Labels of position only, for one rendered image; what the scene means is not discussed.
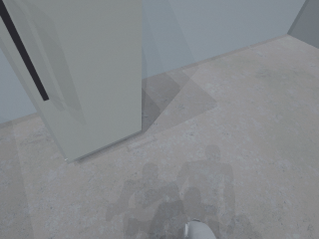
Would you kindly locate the fridge door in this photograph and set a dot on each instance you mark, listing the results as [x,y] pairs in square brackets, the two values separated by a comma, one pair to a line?
[88,57]

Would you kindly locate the robot right thigh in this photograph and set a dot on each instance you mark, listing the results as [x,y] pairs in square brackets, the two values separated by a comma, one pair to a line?
[197,230]

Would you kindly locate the handle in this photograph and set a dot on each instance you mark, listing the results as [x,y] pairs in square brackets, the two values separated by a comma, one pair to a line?
[21,49]

